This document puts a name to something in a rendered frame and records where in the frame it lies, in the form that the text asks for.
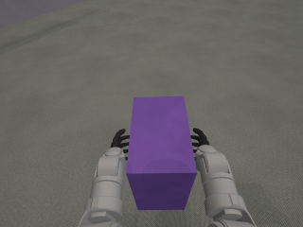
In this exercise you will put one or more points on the robot left hand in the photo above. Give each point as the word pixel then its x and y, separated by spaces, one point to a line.
pixel 117 141

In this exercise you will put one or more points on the robot right forearm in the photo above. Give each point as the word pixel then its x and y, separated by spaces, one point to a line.
pixel 222 200

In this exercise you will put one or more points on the robot left forearm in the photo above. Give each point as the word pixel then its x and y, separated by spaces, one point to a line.
pixel 105 202

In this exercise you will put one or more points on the robot right hand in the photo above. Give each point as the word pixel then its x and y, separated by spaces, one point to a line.
pixel 201 138

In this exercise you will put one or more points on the carton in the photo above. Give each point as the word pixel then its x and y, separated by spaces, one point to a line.
pixel 161 167

